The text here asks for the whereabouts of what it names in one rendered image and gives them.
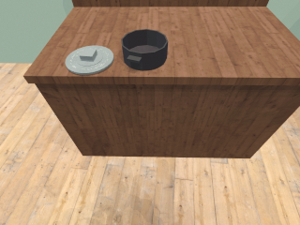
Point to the knob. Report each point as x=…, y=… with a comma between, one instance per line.
x=88, y=54

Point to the table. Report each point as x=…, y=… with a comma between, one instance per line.
x=230, y=80

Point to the lid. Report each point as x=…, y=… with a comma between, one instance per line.
x=102, y=60

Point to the pot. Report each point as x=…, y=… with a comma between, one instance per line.
x=144, y=49

